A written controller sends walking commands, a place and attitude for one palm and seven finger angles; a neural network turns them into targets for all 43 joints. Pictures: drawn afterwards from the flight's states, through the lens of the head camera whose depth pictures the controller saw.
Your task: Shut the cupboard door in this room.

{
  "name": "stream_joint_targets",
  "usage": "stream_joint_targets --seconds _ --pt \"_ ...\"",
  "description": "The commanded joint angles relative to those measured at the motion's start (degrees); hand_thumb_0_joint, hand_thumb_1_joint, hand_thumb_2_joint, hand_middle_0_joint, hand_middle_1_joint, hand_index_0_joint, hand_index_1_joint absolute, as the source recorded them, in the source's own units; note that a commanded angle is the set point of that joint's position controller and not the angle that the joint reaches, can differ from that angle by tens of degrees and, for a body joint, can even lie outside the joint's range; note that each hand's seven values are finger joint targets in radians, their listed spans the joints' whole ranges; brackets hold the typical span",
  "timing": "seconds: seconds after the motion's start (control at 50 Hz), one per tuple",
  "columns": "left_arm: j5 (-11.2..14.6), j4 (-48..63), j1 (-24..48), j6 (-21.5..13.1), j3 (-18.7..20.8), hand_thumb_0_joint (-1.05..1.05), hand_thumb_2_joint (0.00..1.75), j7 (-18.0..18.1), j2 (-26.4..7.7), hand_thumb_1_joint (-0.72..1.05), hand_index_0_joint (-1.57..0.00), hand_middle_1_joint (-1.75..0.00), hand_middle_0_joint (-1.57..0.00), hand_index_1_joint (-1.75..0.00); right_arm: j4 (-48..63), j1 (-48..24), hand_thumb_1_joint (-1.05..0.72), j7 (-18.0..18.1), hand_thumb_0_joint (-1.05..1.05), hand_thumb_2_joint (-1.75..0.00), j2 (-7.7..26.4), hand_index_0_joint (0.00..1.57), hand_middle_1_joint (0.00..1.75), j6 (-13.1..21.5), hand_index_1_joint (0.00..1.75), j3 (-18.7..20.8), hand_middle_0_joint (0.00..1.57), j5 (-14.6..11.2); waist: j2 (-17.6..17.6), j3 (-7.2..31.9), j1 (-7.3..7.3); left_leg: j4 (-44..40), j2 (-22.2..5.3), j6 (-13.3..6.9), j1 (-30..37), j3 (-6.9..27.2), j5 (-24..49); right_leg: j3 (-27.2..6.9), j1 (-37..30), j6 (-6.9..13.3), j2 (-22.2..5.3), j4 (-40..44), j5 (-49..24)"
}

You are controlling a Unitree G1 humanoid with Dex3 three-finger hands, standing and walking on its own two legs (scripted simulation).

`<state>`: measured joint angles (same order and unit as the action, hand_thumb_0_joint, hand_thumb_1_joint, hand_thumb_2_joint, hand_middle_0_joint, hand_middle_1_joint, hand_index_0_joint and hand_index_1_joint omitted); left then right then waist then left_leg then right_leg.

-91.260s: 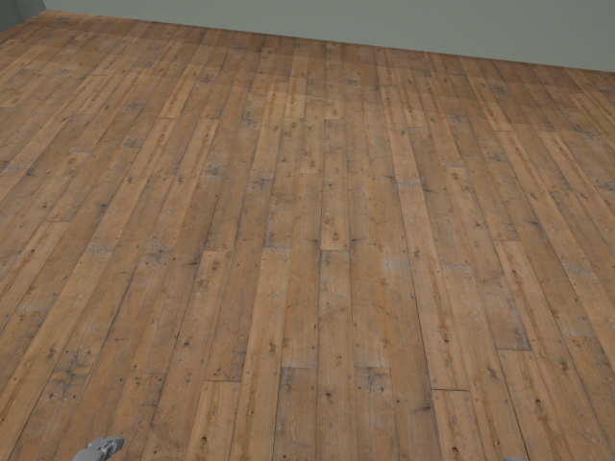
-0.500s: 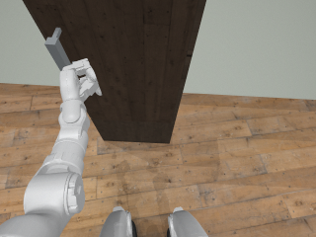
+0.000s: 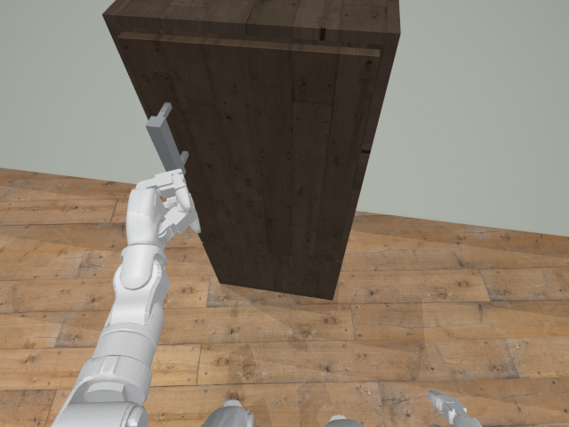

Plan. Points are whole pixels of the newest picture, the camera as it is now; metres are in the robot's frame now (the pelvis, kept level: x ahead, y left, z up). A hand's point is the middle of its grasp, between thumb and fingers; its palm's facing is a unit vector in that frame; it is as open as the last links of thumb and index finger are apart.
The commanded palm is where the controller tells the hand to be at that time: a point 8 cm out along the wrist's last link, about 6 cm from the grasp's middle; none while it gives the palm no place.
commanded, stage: draw the hand back to the body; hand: left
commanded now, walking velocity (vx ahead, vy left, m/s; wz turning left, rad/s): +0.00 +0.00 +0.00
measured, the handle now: (172, 142) +0.57 +0.20 +0.04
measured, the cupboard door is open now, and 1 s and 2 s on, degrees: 0 0 0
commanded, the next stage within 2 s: step back with the hand held close in 1.40 s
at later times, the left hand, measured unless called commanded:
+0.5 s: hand (93, 268) +0.28 +0.21 +0.14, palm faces +0.14 -0.96 -0.22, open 3.1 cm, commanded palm +0.24 +0.26 +0.16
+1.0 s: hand out of the picture +0.20 +0.29 +0.22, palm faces +0.44 -0.81 -0.39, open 5.9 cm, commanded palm +0.15 +0.33 +0.24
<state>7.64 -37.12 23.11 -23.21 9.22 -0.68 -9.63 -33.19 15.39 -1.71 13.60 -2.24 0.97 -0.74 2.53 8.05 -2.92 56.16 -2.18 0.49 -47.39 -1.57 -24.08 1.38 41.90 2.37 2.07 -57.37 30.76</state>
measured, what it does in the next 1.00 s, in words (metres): rises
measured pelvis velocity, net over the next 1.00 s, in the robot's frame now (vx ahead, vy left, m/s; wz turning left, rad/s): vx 0.01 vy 0.03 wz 0.02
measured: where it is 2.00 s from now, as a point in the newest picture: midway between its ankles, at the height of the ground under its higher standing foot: outside the picture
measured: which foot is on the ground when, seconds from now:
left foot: down 0.00-1.00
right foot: down 0.00-1.00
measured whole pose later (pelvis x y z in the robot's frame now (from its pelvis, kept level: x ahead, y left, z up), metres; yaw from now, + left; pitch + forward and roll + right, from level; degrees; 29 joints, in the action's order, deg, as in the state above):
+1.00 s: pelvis +0.01 +0.03 +0.07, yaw +1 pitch -3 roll +0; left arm 4.7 19.5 -24.7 -2.3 17.5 5.2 -19.8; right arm -34.8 10.8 3.1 12.8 2.9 -2.5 -1.2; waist 4.4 0.6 3.8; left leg 24.8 1.0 -1.9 -9.6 -2.0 -12.2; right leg 1.0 2.6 -0.2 -0.4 -22.5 16.7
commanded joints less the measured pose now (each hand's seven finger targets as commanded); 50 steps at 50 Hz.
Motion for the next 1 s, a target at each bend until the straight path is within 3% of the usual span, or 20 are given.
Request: stream_joint_targets --seconds 0.0,0.08,0.16,0.22,0.3,0.32,0.34,0.38,0.42,0.54,0.58,0.64,0.68,0.7,0.76,0.94,0.98 --pt "3.33 18.38 10.76 -0.62 3.75 0.0 0.9 -1.88 -11.19 0.9 -1.3 -1.5 -1.3 -1.5 7.29 2.04 -0.9 1.8 0.0 -0.9 6.97 0.2 0.3 1.47 0.3 1.68 0.2 -1.35 -7.72 18.13 0.44 -7.56 2.72 -2.66 15.54 -0.2 16.27 -3.58 -17.15 -4.29 -1.42 12.81 -40.02" --pt "4.86 22.84 8.43 -0.28 1.14 0.0 0.9 -4.32 -9.4 0.9 -1.3 -1.5 -1.3 -1.5 6.83 0.22 -0.9 2.74 0.0 -0.9 7.02 0.2 0.3 2.92 0.3 1.4 0.2 -1.88 -5.31 14.27 -0.08 -10.25 2.55 -2.85 19.93 0.32 14.03 -2.84 -15.11 -3.62 -1.04 16.18 -31.27" --pt "6.38 24.74 4.94 1.2 1.28 0.0 0.9 -6.64 -10.51 0.9 -1.3 -1.5 -1.3 -1.5 6.59 -1.9 -0.9 3.49 0.0 -0.9 7.34 0.2 0.3 4.32 0.3 1.05 0.2 -2.49 -3.14 10.82 0.33 -12.46 2.54 -2.84 21.8 0.7 11.06 -3.09 -14.08 -3.21 -1.04 19.29 -23.3" --pt "7.19 28.22 0.7 2.51 3.76 0.0 0.9 -7.2 -13.23 0.9 -1.27 -1.47 -1.27 -1.47 7.58 -3.66 -0.9 3.95 0.0 -0.9 7.57 0.2 0.3 5.37 0.3 0.78 0.2 -2.63 -1.87 11.16 2.24 -14.31 2.66 -2.88 23.74 1.07 11.31 -2.7 -16.12 -2.56 -0.92 20.03 -21.36" --pt "8.07 34.95 -4.87 4.27 4.23 0.0 0.9 -7.6 -13.1 0.9 -1.16 -1.35 -1.16 -1.35 8.91 -6.12 -0.9 4.18 0.0 -0.9 6.9 0.2 0.3 6.86 0.3 0.24 0.2 -2.91 -0.34 10.45 3.5 -16.83 2.5 -2.74 27.22 1.21 12.86 -1.26 -17.71 -2.04 -0.58 20.59 -22.45" --pt "0.74 36.37 -7.88 6.88 2.37 0.0 0.9 -2.85 -18.35 0.9 -1.13 -1.32 -1.13 -1.32 8.92 -7.22 -0.9 5.32 0.0 -0.9 6.39 0.2 0.3 5.11 0.3 0.64 0.2 -2.74 -3.1 10.76 4.04 -19.14 2.44 -2.92 29.48 1.47 12.96 -4.05 -19.72 -1.95 -2.51 24.43 -23.18" --pt "0.14 39.48 -8.64 8.63 0.08 0.0 0.9 -0.65 -14.51 0.9 -1.11 -1.29 -1.11 -1.29 10.13 -8.61 -0.9 5.95 0.0 -0.9 5.47 0.2 0.3 4.54 0.3 0.01 0.2 -2.75 -3.61 7.24 3.01 -20.82 2.36 -3.04 30.19 1.16 12.46 -3.43 -19.35 -2.33 -2.56 26.22 -22.03" --pt "-1.49 41.93 -9.98 11.12 0.57 0.0 0.9 2.37 -15.67 0.9 -1.05 -1.23 -1.05 -1.23 9.68 -9.62 -0.9 6.79 0.0 -0.9 5.84 0.2 0.3 4.03 0.3 -0.22 0.2 -2.62 -2.0 3.93 2.99 -23.32 2.07 -3.1 32.75 1.22 10.84 -2.57 -19.54 -2.03 -2.14 28.8 -18.51" --pt "-1.9 43.55 -13.69 12.85 1.71 0.0 0.9 3.84 -16.57 0.9 -1.0 -1.17 -1.0 -1.17 9.56 -10.42 -0.9 7.39 0.0 -0.9 5.95 0.2 0.3 3.93 0.3 -0.49 0.2 -2.39 -4.32 2.27 3.44 -25.71 1.83 -3.25 34.39 1.57 10.91 -1.94 -21.77 -1.88 -1.84 31.06 -17.5" --pt "-3.15 51.32 -18.9 15.41 2.0 0.0 0.9 5.78 -15.62 0.9 -0.83 -0.99 -0.83 -0.99 9.44 -11.85 -0.9 7.54 0.0 -0.9 5.14 0.2 0.3 4.93 0.3 -1.74 0.2 -1.87 1.64 0.21 3.84 -31.69 1.27 -2.52 41.58 2.25 13.35 -0.43 -26.52 -1.24 -1.56 34.57 -19.28" --pt "-3.35 53.14 -21.41 15.89 2.88 0.0 0.9 6.04 -15.71 0.9 -0.78 -0.93 -0.78 -0.93 9.26 -12.07 -0.9 7.34 0.0 -0.9 5.14 0.2 0.3 5.42 0.3 -1.84 0.2 -1.59 0.22 -0.54 4.18 -33.01 0.93 -2.27 42.78 2.59 14.79 0.05 -27.82 -1.16 -1.28 35.34 -20.55" --pt "-3.5 57.82 -26.18 16.25 4.36 0.0 0.9 6.15 -16.23 0.9 -0.69 -0.84 -0.69 -0.84 9.15 -12.07 -0.9 6.74 0.0 -0.9 5.13 0.2 0.3 6.35 0.3 -1.93 0.2 -1.22 2.38 0.09 4.82 -34.26 0.72 -1.92 44.51 2.75 18.66 0.26 -30.64 -0.96 -1.41 35.97 -23.55" --pt "-3.63 59.93 -27.94 16.54 4.8 0.0 0.9 6.15 -16.03 0.9 -0.64 -0.78 -0.64 -0.78 8.99 -12.22 -0.9 6.37 0.0 -0.9 5.1 0.2 0.3 6.66 0.3 -1.94 0.2 -1.02 1.37 -1.06 4.85 -35.0 0.5 -1.68 45.01 3.09 19.52 0.56 -30.86 -1.0 -1.23 36.52 -23.95" --pt "-3.74 61.36 -28.39 16.59 5.4 0.0 0.9 6.24 -16.44 0.9 -0.61 -0.75 -0.61 -0.75 8.9 -12.3 -0.9 6.24 0.0 -0.9 5.18 0.2 0.3 6.9 0.3 -1.9 0.2 -0.9 2.73 -1.33 4.93 -35.38 0.42 -1.53 45.26 3.21 19.72 0.51 -31.16 -0.98 -1.26 36.72 -23.99" --pt "-3.61 62.94 -32.33 16.87 8.24 0.0 0.9 6.37 -17.7 0.9 -0.53 -0.66 -0.53 -0.66 8.52 -12.45 -0.9 6.0 0.0 -0.9 5.1 0.2 0.3 7.21 0.3 -1.73 0.2 -0.69 0.39 -1.87 5.31 -35.56 0.43 -1.64 45.14 2.86 20.77 0.57 -32.32 -1.1 -1.25 37.49 -25.0" --pt "-3.08 70.62 -41.91 16.63 16.18 0.0 0.9 7.02 -21.69 0.9 -0.28 -0.39 -0.28 -0.39 7.92 -12.28 -0.9 5.56 0.0 -0.9 5.02 0.2 0.3 8.5 0.3 -1.11 0.2 -0.4 2.9 -1.05 6.5 -34.78 0.77 -1.59 44.75 2.46 24.29 0.63 -34.86 -1.18 -1.74 37.4 -27.8" --pt "-2.92 71.54 -43.81 16.35 17.92 0.0 0.9 7.14 -22.44 0.9 -0.23 -0.33 -0.23 -0.33 7.95 -12.65 -0.9 5.56 0.0 -0.9 4.99 0.2 0.3 8.78 0.3 -0.8 0.2 -0.56 1.68 -1.97 6.71 -34.46 0.68 -1.69 44.47 2.13 24.01 0.62 -34.09 -1.32 -1.68 37.47 -27.86"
